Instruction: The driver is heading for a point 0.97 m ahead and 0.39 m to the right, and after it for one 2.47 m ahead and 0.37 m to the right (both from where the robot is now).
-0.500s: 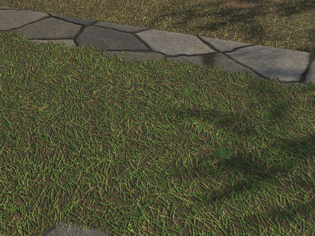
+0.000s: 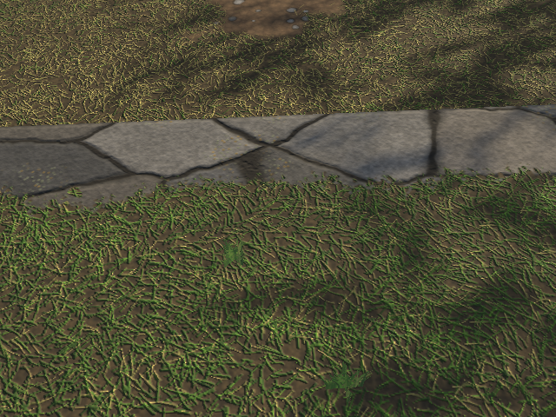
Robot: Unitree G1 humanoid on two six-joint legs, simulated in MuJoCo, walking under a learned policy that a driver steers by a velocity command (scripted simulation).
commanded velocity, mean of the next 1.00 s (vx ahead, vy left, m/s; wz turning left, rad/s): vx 1.00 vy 0.00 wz -0.95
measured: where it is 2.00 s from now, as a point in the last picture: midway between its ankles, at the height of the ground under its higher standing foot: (548, 154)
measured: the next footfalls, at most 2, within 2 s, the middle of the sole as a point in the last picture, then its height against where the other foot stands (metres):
right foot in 0.14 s outside the picture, level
left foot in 0.56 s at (277, 314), level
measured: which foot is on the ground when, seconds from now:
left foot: down 0.00-0.14, up 0.16-0.54, down 0.56-1.00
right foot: up 0.00-0.12, down 0.14-0.56, up 0.58-1.00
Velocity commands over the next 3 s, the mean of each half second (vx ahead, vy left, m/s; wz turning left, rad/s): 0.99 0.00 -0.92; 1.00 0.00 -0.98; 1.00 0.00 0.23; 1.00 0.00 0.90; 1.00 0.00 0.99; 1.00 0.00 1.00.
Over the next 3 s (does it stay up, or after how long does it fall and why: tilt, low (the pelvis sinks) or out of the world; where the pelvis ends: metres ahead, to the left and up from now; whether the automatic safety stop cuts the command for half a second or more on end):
stays up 2.26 -0.97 -0.14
